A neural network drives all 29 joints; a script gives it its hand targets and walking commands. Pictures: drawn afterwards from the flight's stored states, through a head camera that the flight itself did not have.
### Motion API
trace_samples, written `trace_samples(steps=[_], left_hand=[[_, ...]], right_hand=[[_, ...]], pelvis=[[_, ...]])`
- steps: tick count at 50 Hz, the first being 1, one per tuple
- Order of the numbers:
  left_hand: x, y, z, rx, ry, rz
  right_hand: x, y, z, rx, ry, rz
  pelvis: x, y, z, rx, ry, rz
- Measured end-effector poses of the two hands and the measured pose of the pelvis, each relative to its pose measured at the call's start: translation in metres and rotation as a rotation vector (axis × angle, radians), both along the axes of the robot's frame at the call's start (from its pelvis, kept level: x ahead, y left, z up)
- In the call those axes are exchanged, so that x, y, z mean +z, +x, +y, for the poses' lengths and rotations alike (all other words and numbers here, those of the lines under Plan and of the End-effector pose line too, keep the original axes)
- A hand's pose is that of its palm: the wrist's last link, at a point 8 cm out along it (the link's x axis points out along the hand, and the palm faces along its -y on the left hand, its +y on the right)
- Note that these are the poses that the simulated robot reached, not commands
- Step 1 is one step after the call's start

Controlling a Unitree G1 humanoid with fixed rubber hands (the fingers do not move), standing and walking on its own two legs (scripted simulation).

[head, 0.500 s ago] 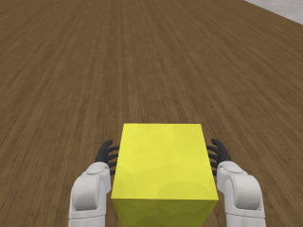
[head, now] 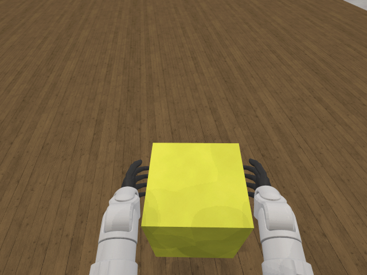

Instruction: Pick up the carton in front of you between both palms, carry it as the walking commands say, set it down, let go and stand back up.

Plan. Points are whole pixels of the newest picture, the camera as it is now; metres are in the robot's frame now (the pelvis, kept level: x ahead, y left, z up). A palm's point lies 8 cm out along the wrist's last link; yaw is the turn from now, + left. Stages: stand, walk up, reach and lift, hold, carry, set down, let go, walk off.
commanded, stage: carry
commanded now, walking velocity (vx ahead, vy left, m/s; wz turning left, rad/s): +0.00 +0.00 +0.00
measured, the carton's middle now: (194, 203) +0.31 +0.00 -0.05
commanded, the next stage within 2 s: hold in 0.40 s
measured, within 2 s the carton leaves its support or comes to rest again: neither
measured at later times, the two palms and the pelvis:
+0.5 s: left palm (129, 191) +0.29 +0.15 +0.04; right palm (264, 191) +0.29 -0.15 +0.04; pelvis +0.00 +0.00 +0.01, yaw +0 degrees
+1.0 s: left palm (124, 199) +0.26 +0.15 +0.06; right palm (268, 201) +0.26 -0.15 +0.06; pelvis -0.03 +0.01 +0.00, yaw -1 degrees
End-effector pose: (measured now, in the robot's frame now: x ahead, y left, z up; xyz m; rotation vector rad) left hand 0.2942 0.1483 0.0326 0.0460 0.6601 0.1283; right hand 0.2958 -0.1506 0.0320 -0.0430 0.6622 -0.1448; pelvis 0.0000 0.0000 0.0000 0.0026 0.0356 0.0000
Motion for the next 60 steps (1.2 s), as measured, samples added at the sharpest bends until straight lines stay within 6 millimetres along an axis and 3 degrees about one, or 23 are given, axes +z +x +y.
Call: trace_samples(steps=[20, 24, 46, 60], left_hand=[[0.008, 0.001, -0.002, 0.003, -0.004, -0.001], [0.011, -0.005, -0.002, -0.006, 0.008, 0.002], [0.023, -0.029, 0.001, -0.022, -0.005, -0.004], [0.026, -0.027, 0.004, -0.008, -0.012, -0.011]], right_hand=[[0.007, 0.001, -0.002, -0.004, 0.006, -0.001], [0.009, -0.005, -0.002, 0.006, -0.006, 0.002], [0.023, -0.037, 0.001, -0.025, 0.002, -0.005], [0.026, -0.032, 0.004, -0.019, 0.014, -0.013]], pelvis=[[-0.001, 0.005, -0.001, 0.000, 0.001, -0.003], [0.005, 0.003, -0.001, -0.003, 0.001, -0.075], [0.006, -0.029, 0.008, -0.026, -0.006, -0.189], [0.005, -0.028, 0.008, -0.016, -0.004, -0.189]])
